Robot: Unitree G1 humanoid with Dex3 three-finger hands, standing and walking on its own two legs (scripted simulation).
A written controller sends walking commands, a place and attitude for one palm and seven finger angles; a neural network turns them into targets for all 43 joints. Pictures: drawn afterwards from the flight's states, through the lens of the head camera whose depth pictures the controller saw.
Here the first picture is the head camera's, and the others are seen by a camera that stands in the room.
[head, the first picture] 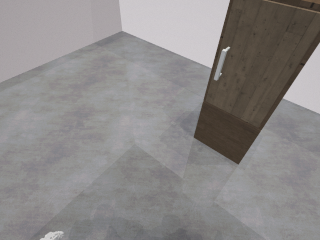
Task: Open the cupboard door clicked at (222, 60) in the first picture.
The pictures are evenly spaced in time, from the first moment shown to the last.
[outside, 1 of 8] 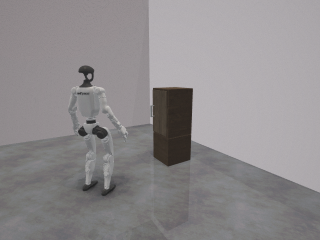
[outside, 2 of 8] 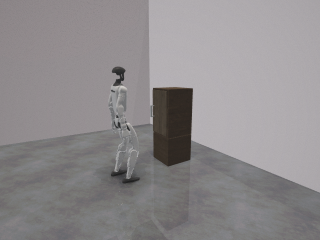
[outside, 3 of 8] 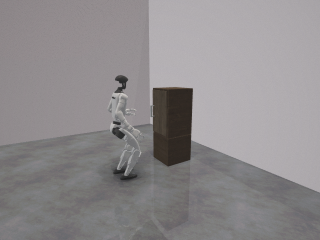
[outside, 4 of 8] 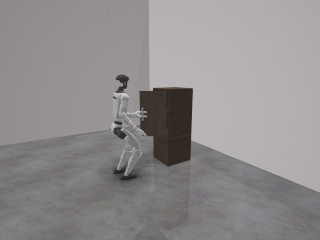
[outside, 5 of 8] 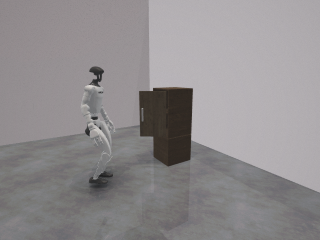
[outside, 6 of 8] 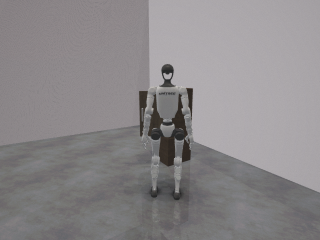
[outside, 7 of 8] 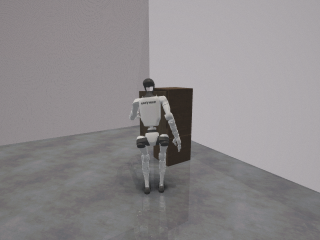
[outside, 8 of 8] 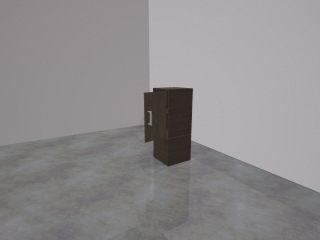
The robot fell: yes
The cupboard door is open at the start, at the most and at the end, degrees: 0 100 100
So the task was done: no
